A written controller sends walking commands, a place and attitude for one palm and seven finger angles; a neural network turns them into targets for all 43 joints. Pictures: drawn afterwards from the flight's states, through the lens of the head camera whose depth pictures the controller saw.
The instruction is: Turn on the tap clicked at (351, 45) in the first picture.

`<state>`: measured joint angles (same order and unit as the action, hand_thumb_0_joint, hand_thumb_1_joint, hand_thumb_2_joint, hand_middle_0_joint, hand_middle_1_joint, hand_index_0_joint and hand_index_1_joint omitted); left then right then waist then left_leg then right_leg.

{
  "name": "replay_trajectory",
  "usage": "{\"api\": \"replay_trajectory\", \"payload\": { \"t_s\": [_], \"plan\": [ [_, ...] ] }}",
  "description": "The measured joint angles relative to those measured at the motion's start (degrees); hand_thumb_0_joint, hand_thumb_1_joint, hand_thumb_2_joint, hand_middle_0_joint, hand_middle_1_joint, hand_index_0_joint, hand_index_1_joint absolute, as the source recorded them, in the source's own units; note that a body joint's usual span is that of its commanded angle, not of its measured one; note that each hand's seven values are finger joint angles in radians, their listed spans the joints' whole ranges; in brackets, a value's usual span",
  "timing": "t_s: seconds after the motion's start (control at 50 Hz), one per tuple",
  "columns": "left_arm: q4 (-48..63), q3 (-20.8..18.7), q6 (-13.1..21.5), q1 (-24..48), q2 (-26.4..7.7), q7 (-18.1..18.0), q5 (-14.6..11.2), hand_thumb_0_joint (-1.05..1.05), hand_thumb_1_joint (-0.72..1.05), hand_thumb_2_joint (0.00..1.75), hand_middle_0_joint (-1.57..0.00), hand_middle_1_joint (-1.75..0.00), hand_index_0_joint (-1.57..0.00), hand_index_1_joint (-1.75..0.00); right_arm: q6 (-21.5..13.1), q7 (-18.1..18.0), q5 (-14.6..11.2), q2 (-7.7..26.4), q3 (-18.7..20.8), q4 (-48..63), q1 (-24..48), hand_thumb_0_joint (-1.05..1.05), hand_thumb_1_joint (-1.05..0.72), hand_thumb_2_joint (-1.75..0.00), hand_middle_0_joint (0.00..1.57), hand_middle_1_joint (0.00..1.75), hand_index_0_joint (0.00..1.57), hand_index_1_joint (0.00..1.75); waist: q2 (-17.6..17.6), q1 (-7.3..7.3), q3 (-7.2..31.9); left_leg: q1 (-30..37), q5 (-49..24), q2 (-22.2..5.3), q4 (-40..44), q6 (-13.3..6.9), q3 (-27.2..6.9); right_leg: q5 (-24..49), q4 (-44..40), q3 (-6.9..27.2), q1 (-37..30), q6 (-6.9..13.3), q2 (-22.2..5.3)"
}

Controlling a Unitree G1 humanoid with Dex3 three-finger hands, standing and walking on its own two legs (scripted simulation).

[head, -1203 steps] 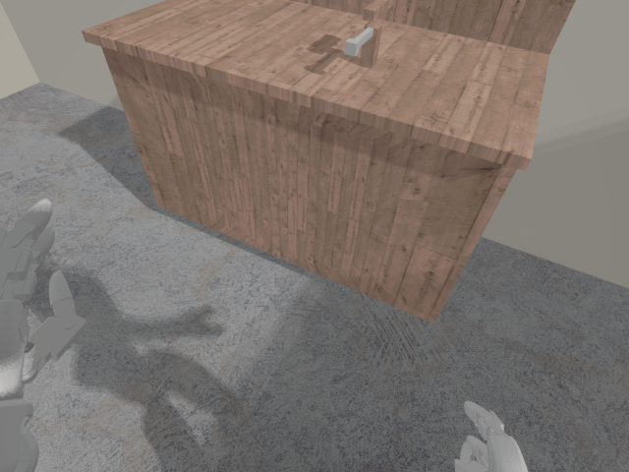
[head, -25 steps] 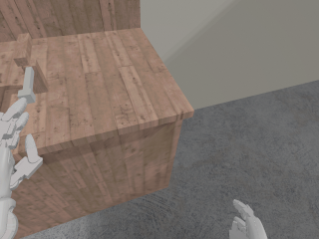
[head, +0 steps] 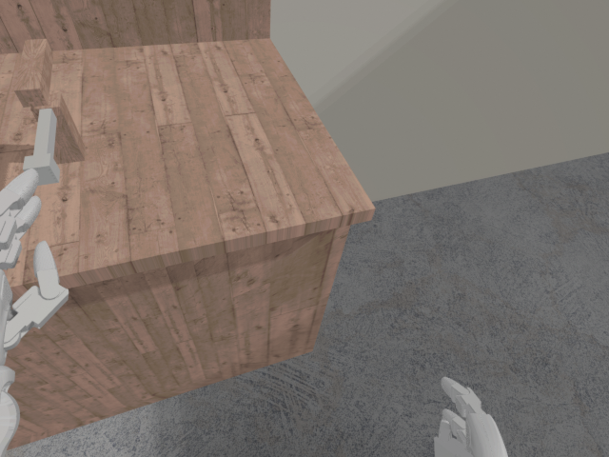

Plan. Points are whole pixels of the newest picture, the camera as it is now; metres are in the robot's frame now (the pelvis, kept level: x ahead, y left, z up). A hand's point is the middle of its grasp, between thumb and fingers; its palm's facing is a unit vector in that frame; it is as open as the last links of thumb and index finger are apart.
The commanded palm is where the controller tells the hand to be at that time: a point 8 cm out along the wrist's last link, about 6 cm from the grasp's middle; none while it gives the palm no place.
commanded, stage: come to a stop and stand still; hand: left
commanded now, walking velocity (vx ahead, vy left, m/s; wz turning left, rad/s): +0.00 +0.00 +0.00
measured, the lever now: (42, 169) +0.39 +0.38 +0.13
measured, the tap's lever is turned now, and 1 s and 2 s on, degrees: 0 0 0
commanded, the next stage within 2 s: look again from close up in 0.44 s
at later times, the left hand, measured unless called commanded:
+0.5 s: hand (75, 282) +0.23 +0.25 +0.16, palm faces +0.39 -0.85 -0.35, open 7.4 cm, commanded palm +0.17 +0.28 +0.17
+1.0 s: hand (61, 273) +0.23 +0.26 +0.17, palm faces +0.41 -0.79 -0.46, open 7.4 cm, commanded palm +0.14 +0.27 +0.17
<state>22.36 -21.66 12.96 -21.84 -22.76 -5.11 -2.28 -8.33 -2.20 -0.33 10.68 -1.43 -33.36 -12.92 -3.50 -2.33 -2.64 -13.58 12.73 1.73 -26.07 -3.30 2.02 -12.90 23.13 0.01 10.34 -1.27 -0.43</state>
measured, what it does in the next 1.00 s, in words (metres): stands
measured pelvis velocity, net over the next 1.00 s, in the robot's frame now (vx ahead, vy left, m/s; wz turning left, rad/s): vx -0.01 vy -0.01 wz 0.04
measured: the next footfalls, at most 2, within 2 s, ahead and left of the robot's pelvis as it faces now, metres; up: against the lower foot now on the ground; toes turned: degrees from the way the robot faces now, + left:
none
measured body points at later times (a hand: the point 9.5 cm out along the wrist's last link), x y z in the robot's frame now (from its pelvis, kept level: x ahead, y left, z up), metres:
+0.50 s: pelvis +0.01 +0.00 +0.00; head +0.03 +0.02 +0.45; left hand +0.20 +0.29 +0.18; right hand +0.19 -0.22 -0.07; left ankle +0.01 +0.08 -0.74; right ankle -0.01 -0.14 -0.74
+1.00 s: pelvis -0.01 -0.01 +0.00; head +0.01 +0.00 +0.45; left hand +0.20 +0.30 +0.20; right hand +0.17 -0.23 -0.07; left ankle +0.01 +0.08 -0.74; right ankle -0.01 -0.14 -0.74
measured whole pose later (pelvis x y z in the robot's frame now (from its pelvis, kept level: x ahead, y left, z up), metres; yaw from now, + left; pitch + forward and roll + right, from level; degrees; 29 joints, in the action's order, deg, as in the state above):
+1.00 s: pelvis -0.01 -0.01 +0.00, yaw +2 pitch -1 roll -1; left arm 18.6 -20.1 10.6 -13.2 -26.6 -3.6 -0.4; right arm -6.2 -3.4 1.5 12.3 -1.8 -31.3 -14.3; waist -0.7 -3.1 -3.0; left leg -13.1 10.5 2.0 -24.1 -2.1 -0.2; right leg -12.0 22.5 -1.2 9.8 0.1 0.0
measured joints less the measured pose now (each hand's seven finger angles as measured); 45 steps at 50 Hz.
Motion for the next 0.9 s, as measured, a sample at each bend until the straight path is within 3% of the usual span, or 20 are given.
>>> {"api": "replay_trajectory", "payload": {
  "t_s": [0.06,0.14,0.28,0.5,0.9],
  "plan": [
    [1.69,-0.67,0.18,2.47,1.38,-1.04,-0.12,0.02,0.89,0.90,-0.22,-0.30,-0.21,-0.30,-0.73,0.40,0.18,0.29,-0.11,-0.25,0.66,0.01,-0.90,-0.90,0.20,0.30,0.20,0.30,-0.02,-0.35,-0.30,0.21,0.21,-0.02,-0.01,-0.02,-0.09,0.09,-0.58,-0.08,-0.50,-0.06,0.03],
    [4.23,1.70,0.52,1.78,3.28,-1.12,0.29,0.02,0.89,0.90,-0.21,-0.30,-0.20,-0.30,-0.72,1.01,0.40,0.36,-0.09,0.02,1.89,0.01,-0.90,-0.90,0.20,0.30,0.20,0.30,0.64,0.19,0.56,0.42,0.46,0.00,0.29,-0.15,0.24,0.27,-1.45,0.27,-0.84,-0.31,-0.01],
    [2.26,2.30,-1.15,-1.90,1.37,0.13,0.10,0.01,0.89,0.90,-0.21,-0.30,-0.21,-0.30,1.57,0.47,0.35,-0.47,-0.40,1.67,2.99,0.01,-0.90,-0.90,0.21,0.30,0.20,0.30,1.51,1.59,1.28,0.81,0.26,0.08,1.38,-0.13,0.50,0.50,-2.43,0.55,-1.10,-0.41,-0.10],
    [4.51,1.94,-2.08,-2.24,2.28,-0.75,-0.45,0.02,0.89,0.90,-0.21,-0.30,-0.21,-0.30,2.74,0.03,0.40,0.31,-0.30,0.92,1.36,0.01,-0.90,-0.90,0.21,0.30,0.20,0.30,1.86,0.33,0.87,1.58,-0.58,0.06,2.49,0.17,-0.32,1.24,-3.89,-0.26,-2.29,-0.14,-0.01],
    [1.52,2.76,-2.53,-2.75,2.60,-0.73,-0.52,0.02,0.89,0.90,-0.21,-0.30,-0.21,-0.30,4.04,-0.65,0.25,0.91,0.31,0.94,0.26,0.01,-0.90,-0.90,0.20,0.30,0.20,0.30,3.15,1.07,1.63,2.09,-2.68,-0.61,4.63,0.88,-0.96,3.49,-6.63,-0.86,-3.20,0.58,0.72]
  ]
}}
